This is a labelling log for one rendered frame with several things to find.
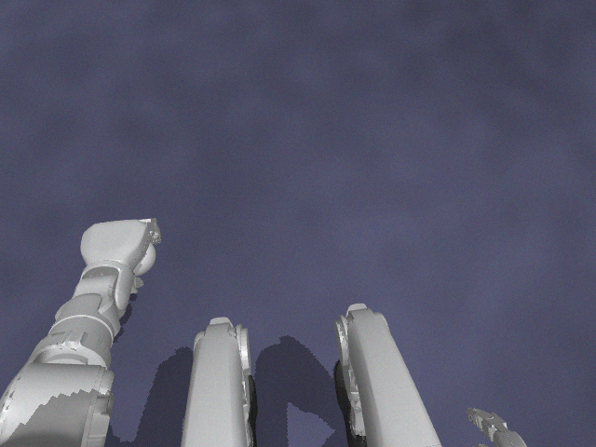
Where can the left robot hand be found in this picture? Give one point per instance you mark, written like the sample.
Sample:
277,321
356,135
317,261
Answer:
124,241

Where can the ball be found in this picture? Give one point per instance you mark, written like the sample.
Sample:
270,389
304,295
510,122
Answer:
147,261

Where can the left robot arm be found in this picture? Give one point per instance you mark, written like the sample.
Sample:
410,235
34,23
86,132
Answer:
62,396

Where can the right robot hand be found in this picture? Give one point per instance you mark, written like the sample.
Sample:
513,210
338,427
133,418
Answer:
494,428

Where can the right robot foot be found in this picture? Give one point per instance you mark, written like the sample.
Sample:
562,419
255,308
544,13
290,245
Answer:
344,403

